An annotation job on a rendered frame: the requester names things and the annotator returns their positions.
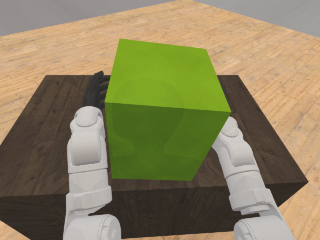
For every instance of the left robot upper arm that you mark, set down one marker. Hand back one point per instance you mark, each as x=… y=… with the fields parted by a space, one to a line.
x=97 y=227

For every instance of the robot right hand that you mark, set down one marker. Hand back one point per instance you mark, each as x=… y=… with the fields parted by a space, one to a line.
x=225 y=93

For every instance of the robot right forearm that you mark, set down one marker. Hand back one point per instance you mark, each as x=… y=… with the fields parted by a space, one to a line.
x=248 y=192

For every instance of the pedestal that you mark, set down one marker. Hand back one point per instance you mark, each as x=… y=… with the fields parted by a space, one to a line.
x=34 y=177

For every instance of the right robot upper arm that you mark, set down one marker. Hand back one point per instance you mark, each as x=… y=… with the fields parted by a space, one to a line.
x=262 y=228

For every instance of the carton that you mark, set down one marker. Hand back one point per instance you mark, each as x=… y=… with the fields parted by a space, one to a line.
x=165 y=108

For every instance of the robot left forearm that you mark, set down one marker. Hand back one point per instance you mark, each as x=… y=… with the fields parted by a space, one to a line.
x=89 y=189

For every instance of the robot left hand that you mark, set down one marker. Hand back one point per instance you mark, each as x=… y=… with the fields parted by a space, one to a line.
x=92 y=97

